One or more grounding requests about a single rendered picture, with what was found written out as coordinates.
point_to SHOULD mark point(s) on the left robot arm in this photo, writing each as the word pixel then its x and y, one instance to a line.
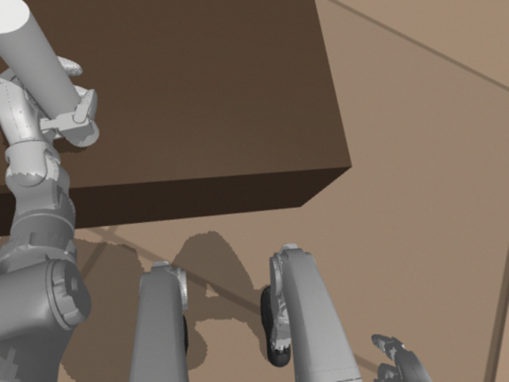
pixel 42 294

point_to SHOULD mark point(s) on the can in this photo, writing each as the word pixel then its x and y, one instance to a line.
pixel 27 52

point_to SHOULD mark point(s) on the left robot hand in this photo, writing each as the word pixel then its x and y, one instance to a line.
pixel 22 118

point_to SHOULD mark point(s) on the right robot foot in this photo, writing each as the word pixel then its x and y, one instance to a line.
pixel 276 357

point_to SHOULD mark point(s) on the right robot hand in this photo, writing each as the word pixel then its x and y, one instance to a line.
pixel 408 366

